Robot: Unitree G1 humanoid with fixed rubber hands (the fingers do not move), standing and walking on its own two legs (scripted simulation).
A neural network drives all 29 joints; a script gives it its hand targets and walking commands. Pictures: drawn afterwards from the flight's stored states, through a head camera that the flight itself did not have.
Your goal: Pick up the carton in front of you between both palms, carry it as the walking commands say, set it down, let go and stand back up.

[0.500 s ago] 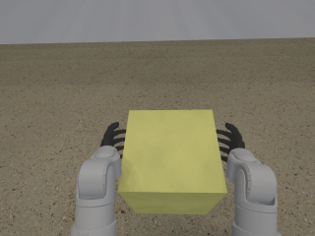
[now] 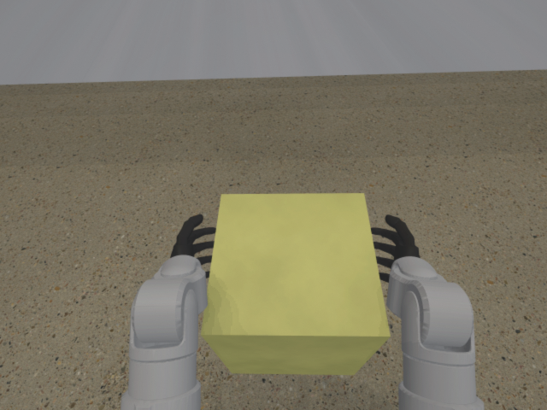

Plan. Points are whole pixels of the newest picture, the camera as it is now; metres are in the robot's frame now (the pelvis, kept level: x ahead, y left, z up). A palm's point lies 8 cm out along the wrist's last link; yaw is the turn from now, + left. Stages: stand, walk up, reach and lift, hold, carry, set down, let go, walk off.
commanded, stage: carry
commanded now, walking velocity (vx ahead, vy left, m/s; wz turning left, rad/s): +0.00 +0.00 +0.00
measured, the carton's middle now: (292, 291) +0.29 -0.01 -0.01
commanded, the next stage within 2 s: none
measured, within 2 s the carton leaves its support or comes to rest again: neither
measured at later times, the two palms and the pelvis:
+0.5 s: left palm (204, 254) +0.32 +0.13 +0.06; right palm (394, 248) +0.33 -0.16 +0.06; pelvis +0.05 -0.02 -0.02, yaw +1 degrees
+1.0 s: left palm (196, 289) +0.28 +0.14 +0.02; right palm (389, 282) +0.29 -0.15 +0.02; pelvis +0.00 -0.01 -0.02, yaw +2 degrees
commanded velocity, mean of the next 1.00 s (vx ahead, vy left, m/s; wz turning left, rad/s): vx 0.00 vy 0.00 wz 0.00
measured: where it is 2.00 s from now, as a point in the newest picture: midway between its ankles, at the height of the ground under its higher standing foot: outside the picture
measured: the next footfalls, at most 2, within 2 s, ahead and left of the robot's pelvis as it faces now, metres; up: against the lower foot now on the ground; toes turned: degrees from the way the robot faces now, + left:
right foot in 0.14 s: +0.07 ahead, -0.10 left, +0.00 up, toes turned +8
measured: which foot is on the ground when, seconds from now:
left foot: down 0.00-1.00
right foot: down 0.00-0.02, up 0.04-0.12, down 0.14-1.00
